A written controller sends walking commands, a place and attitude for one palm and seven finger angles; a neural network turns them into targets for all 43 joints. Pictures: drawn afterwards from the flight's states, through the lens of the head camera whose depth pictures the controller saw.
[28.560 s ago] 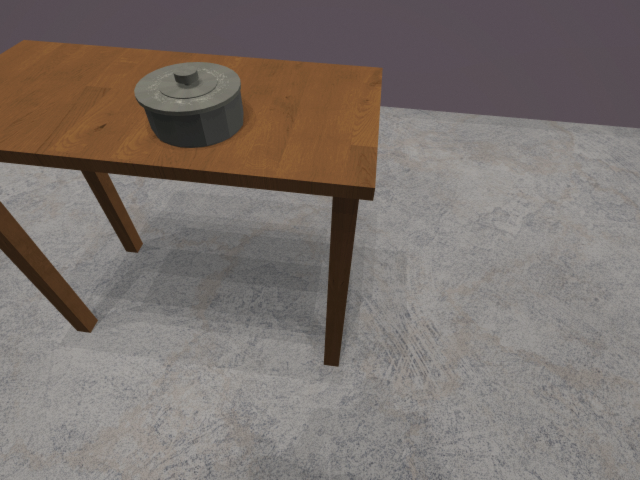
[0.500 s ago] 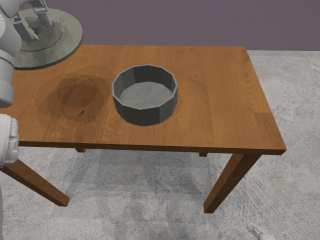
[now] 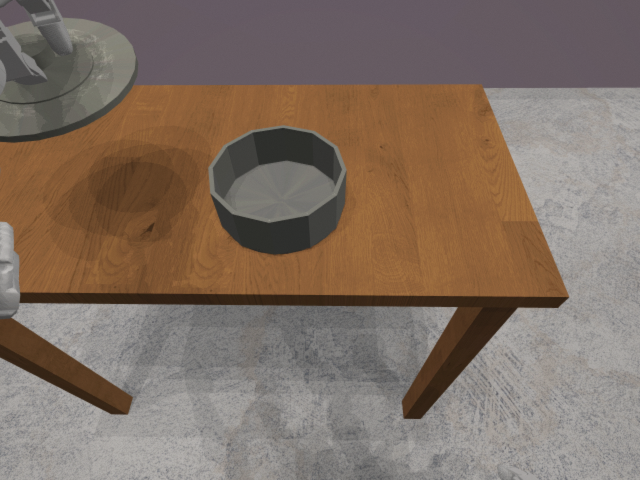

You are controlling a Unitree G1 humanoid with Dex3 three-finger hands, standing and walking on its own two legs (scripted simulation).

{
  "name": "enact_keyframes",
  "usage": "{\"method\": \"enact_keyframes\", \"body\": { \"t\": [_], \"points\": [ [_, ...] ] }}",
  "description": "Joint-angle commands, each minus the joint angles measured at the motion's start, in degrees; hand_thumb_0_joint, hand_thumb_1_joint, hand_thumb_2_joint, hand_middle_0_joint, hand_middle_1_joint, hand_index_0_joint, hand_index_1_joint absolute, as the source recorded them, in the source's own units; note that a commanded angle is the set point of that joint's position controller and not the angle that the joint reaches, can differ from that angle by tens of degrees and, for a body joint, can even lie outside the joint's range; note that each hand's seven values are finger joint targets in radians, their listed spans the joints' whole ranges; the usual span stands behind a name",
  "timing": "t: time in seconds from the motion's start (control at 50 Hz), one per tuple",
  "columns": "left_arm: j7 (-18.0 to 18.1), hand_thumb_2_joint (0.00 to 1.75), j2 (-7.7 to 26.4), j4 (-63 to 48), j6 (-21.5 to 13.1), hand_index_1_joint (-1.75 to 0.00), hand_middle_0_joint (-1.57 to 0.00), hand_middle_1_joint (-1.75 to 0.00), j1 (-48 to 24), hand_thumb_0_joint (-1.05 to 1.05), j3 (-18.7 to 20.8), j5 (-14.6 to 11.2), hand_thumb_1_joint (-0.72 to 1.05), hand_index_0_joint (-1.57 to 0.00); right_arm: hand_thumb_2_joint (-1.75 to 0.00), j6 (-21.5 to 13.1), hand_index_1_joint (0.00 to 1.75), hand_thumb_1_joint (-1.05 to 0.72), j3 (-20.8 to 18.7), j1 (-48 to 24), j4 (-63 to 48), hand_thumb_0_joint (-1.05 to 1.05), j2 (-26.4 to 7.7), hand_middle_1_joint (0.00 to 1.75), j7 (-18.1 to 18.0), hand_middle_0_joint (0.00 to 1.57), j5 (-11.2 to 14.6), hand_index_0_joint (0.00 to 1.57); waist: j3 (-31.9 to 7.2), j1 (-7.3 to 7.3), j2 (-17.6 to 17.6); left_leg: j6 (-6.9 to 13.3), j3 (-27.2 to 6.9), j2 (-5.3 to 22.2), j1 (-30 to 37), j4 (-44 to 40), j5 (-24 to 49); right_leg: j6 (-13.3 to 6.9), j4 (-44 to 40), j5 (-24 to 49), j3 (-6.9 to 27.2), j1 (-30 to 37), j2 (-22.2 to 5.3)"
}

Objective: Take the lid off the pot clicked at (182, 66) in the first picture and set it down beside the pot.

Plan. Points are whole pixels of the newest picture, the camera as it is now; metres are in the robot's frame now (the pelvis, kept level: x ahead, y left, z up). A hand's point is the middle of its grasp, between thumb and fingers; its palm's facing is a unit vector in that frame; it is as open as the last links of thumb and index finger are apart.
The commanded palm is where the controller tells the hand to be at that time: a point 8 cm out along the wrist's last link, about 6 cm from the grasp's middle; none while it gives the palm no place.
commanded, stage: lower the lid onto the table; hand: left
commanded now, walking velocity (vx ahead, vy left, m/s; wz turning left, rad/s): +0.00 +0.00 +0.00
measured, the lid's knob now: (28, 52) +0.50 +0.30 +0.27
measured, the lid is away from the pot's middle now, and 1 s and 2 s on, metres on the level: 0.24 0.24 0.25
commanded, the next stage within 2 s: none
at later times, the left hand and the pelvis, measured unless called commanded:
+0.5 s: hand (25, 97) +0.45 +0.29 +0.25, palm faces -0.23 -0.11 -0.97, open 7.0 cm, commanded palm +0.44 +0.28 +0.32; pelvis +0.00 +0.00 +0.00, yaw +0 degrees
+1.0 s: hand (50, 125) +0.45 +0.29 +0.21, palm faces -0.30 -0.11 -0.95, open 7.0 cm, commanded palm +0.45 +0.28 +0.28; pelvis -0.01 +0.01 +0.00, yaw +0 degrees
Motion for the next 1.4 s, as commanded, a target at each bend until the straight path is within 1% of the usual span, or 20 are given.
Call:
{"method": "enact_keyframes", "body": {
  "t": [0.0,0.08,0.2,0.32,0.34,0.42,0.48,0.52,0.58,0.72,0.74,0.82,0.84,0.9,1.02,1.04,1.12,1.24,1.32,1.38],
  "points": [
    [2.99,0.90,14.40,-9.85,0.69,-0.98,-0.91,-0.97,-29.66,0.00,3.77,1.62,0.75,-0.90,-0.90,-1.82,0.30,-0.90,-2.42,-0.58,-6.82,0.00,-8.34,0.30,-0.62,0.20,0.14,0.20,-24.33,-0.33,-0.03,-0.11,-4.58,1.33,21.89,1.23,21.37,-3.03,-0.60,15.45,0.92,-1.47,3.14],
    [3.88,0.90,20.01,-19.15,0.57,-0.98,-0.91,-0.97,-32.38,0.00,8.35,1.95,0.75,-0.90,-0.90,-2.28,0.30,-0.90,-2.88,-0.49,-7.92,0.00,-8.51,0.30,-0.68,0.20,-0.17,0.20,-31.84,0.43,3.81,-0.23,-5.46,1.65,27.10,2.62,28.39,-3.10,0.09,17.41,1.75,-0.10,3.06],
    [3.37,0.90,16.60,-11.46,0.36,-0.98,-0.91,-0.97,-25.32,0.00,6.17,0.81,0.75,-0.90,-0.90,-1.80,0.30,-0.90,-2.52,-0.63,-7.63,0.00,-8.44,0.30,-0.92,0.20,0.35,0.20,-22.90,-0.31,0.79,-0.07,-4.93,1.59,21.88,1.70,21.91,-2.95,-0.56,14.81,0.92,-2.53,3.20],
    [4.09,0.90,14.30,-19.26,0.11,-0.98,-0.91,-0.97,-24.93,0.00,5.28,-0.23,0.75,-0.90,-0.90,-1.98,0.30,-0.90,-3.23,0.07,-8.35,0.00,-8.68,0.30,-0.88,0.20,0.01,0.20,-27.19,-0.93,6.64,-0.75,-6.47,2.32,28.03,3.07,28.07,-3.35,-1.14,13.78,0.83,-4.82,3.37],
    [4.50,0.90,18.43,-21.46,-0.20,-0.98,-0.91,-0.97,-27.44,0.00,8.36,0.76,0.75,-0.90,-0.90,-2.01,0.30,-0.90,-3.16,-0.32,-7.92,0.00,-8.43,0.30,-0.80,0.20,0.02,0.20,-28.25,-0.44,4.48,-0.81,-6.59,2.28,27.97,2.67,26.27,-3.11,-0.71,13.86,1.08,-3.49,3.67],
    [3.95,0.90,12.83,-13.48,-0.49,-0.98,-0.91,-0.97,-21.83,0.00,4.50,-1.03,0.75,-0.90,-0.90,-1.57,0.30,-0.90,-3.07,0.13,-7.11,0.00,-8.92,0.30,-1.07,0.20,0.38,0.20,-22.95,-1.17,2.14,-0.56,-5.88,1.87,23.47,1.60,20.50,-3.18,-1.37,12.24,0.46,-4.15,3.18],
    [4.53,0.90,17.21,-15.47,-1.15,-0.98,-0.91,-0.97,-25.47,0.00,7.04,0.07,0.75,-0.90,-0.90,-1.39,0.30,-0.90,-2.74,-1.25,-7.30,0.00,-8.68,0.30,-1.12,0.20,0.44,0.20,-24.68,-0.54,1.17,-0.31,-5.46,1.64,23.08,1.03,16.71,-3.09,-0.64,11.84,0.96,-2.53,3.22],
    [4.50,0.90,11.16,-18.28,-1.51,-0.98,-0.91,-0.97,-27.35,0.00,2.53,-1.40,0.75,-0.90,-0.90,-1.65,0.30,-0.90,-3.21,-0.80,-7.22,0.00,-8.78,0.30,-1.16,0.20,0.22,0.20,-25.52,-1.66,4.93,-0.65,-6.25,1.90,26.24,1.58,20.07,-3.33,-1.38,11.49,0.62,-4.83,3.10],
    [5.20,0.90,18.33,-17.49,-2.12,-0.98,-0.91,-0.97,-25.82,0.00,8.71,0.15,0.75,-0.90,-0.90,-2.05,0.30,-0.90,-3.04,-0.21,-6.94,0.00,-8.64,0.30,-1.30,0.20,-0.10,0.20,-27.06,-0.56,3.39,-0.49,-6.39,1.78,26.08,1.71,19.55,-3.34,-0.82,11.85,1.01,-2.91,3.59],
    [4.76,0.90,10.55,-12.64,-2.92,-0.98,-0.91,-0.97,-20.45,0.00,3.52,-2.00,0.75,-0.90,-0.90,-1.32,0.30,-0.90,-3.25,-0.31,-6.85,0.00,-9.12,0.30,-0.74,0.20,0.16,0.20,-21.02,-1.38,2.71,-0.95,-6.29,1.91,22.55,0.70,16.63,-3.50,-1.64,10.05,0.31,-5.20,3.24],
    [5.25,0.90,14.53,-16.73,-3.18,-0.98,-0.91,-0.97,-22.99,0.00,6.47,-0.84,0.75,-0.90,-0.90,-1.45,0.30,-0.90,-3.36,-0.45,-7.11,0.00,-8.80,0.30,-0.62,0.20,-0.04,0.20,-24.04,-0.56,2.65,-0.91,-6.49,1.94,23.97,0.52,16.48,-3.38,-1.18,10.29,0.68,-3.78,3.53],
    [5.27,0.90,11.01,-15.08,-3.82,-0.98,-0.91,-0.97,-22.69,0.00,4.10,-2.05,0.75,-0.90,-0.90,-1.48,0.30,-0.90,-3.56,0.33,-6.96,0.00,-9.06,0.30,-0.93,0.20,-0.07,0.20,-23.33,-1.67,3.85,-0.97,-6.74,1.96,24.56,0.93,17.34,-3.54,-1.75,9.92,0.49,-5.33,3.45],
    [5.69,0.90,15.58,-16.31,-4.05,-0.98,-0.91,-0.97,-23.96,0.00,7.61,-0.89,0.75,-0.90,-0.90,-1.48,0.30,-0.90,-3.60,0.57,-6.68,0.00,-8.97,0.30,-0.87,0.20,-0.23,0.20,-24.48,-0.92,1.85,-0.93,-7.00,2.18,24.54,0.34,14.57,-3.30,-1.51,8.93,0.60,-4.20,3.79],
    [5.73,0.90,17.00,-14.70,-4.98,-0.98,-0.91,-0.97,-23.10,0.00,8.87,-0.97,0.75,-0.90,-0.90,-1.61,0.30,-0.90,-3.49,0.25,-6.97,0.00,-9.06,0.30,-1.17,0.20,-0.28,0.20,-24.97,-0.63,1.76,-0.38,-6.27,1.51,23.33,0.52,14.86,-3.41,-1.08,10.87,0.93,-2.49,3.66],
    [5.79,0.90,9.09,-10.92,-5.54,-0.98,-0.91,-0.97,-22.06,0.00,2.58,-2.38,0.75,-0.90,-0.90,-1.57,0.30,-0.90,-3.87,1.41,-6.23,0.00,-9.37,0.30,-1.06,0.20,-0.03,0.20,-21.17,-2.02,5.02,-1.20,-6.86,2.29,23.58,0.18,13.95,-3.58,-2.01,7.59,0.33,-7.09,3.59],
    [6.28,0.90,12.61,-12.56,-5.73,-0.98,-0.91,-0.97,-23.52,0.00,5.40,-1.27,0.75,-0.90,-0.90,-1.77,0.30,-0.90,-3.93,1.81,-5.93,0.00,-9.07,0.30,-0.96,0.20,-0.33,0.20,-22.39,-1.43,3.71,-1.10,-6.98,2.32,23.94,0.06,11.94,-3.42,-1.72,7.16,0.50,-6.03,3.86],
    [6.65,0.90,11.03,-12.96,-6.83,-0.98,-0.91,-0.97,-23.68,0.00,4.44,-1.93,0.75,-0.90,-0.90,-2.13,0.30,-0.90,-4.07,2.41,-6.03,0.00,-9.45,0.30,-1.34,0.20,-0.48,0.20,-25.08,-1.99,5.48,-1.41,-7.40,2.30,25.92,0.97,17.15,-3.75,-1.56,9.35,0.66,-6.14,3.70],
    [7.21,0.90,16.59,-14.33,-8.03,-0.98,-0.91,-0.97,-23.99,0.00,9.01,-1.08,0.75,-0.90,-0.90,-2.18,0.30,-0.90,-4.30,2.97,-5.78,0.00,-9.64,0.30,-1.12,0.20,-0.82,0.20,-27.85,-1.09,2.71,-1.19,-6.99,2.15,25.22,1.32,19.99,-3.31,-0.50,13.32,1.08,-2.80,3.69],
    [6.85,0.90,10.11,-9.45,-7.88,-0.98,-0.91,-0.97,-18.62,0.00,4.93,-2.26,0.75,-0.90,-0.90,-1.83,0.30,-0.90,-4.55,3.70,-5.66,0.00,-9.67,0.30,-0.76,0.20,-0.56,0.20,-23.40,-2.04,4.47,-1.79,-7.00,2.63,25.32,2.18,23.51,-3.47,-1.11,12.34,0.47,-7.05,3.85],
    [7.58,0.90,16.98,-12.41,-8.52,-0.98,-0.91,-0.97,-17.92,0.00,10.38,-1.13,0.75,-0.90,-0.90,-1.60,0.30,-0.90,-4.34,2.99,-6.52,0.00,-9.70,0.30,-0.55,0.20,-0.83,0.20,-26.85,-0.98,3.27,-1.17,-6.57,2.13,25.23,2.65,23.95,-3.33,-0.13,14.68,1.32,-3.88,3.93]
  ]
}}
